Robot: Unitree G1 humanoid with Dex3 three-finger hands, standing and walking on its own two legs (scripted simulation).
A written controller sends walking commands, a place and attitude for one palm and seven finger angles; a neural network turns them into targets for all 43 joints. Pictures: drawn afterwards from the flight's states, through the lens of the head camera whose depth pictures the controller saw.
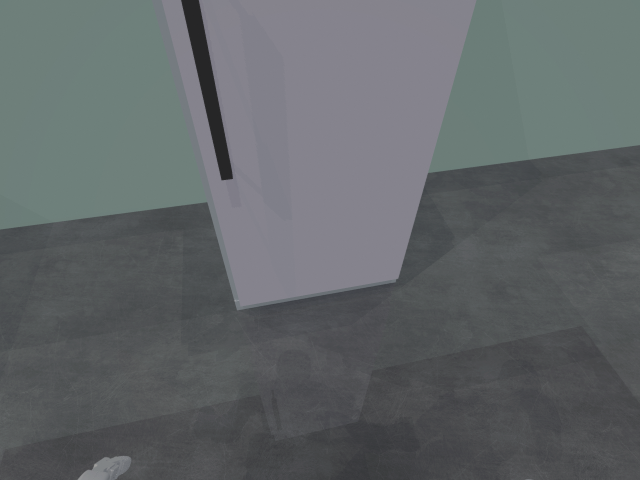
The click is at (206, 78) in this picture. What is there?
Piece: fridge door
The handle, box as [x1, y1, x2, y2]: [181, 0, 232, 179]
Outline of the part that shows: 181,0 221,179 232,178 198,0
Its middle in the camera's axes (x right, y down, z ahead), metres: -0.21 -0.30 +0.70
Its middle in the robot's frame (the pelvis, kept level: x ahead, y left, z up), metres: +0.74 +0.26 +0.15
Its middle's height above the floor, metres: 0.92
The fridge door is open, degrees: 0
